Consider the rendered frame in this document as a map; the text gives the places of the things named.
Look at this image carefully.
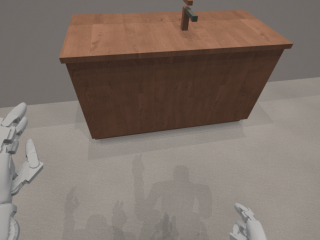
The left robot hand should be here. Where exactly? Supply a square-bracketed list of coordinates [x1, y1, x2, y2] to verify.
[0, 102, 44, 204]

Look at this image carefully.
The right robot hand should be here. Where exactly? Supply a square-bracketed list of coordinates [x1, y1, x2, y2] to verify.
[229, 203, 267, 240]

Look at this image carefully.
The tap lever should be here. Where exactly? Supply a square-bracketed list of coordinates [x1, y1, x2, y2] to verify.
[185, 7, 198, 22]

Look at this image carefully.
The robot left forearm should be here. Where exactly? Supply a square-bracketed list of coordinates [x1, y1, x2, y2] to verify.
[0, 203, 20, 240]

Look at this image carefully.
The counter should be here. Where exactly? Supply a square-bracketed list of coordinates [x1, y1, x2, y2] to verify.
[59, 0, 293, 140]

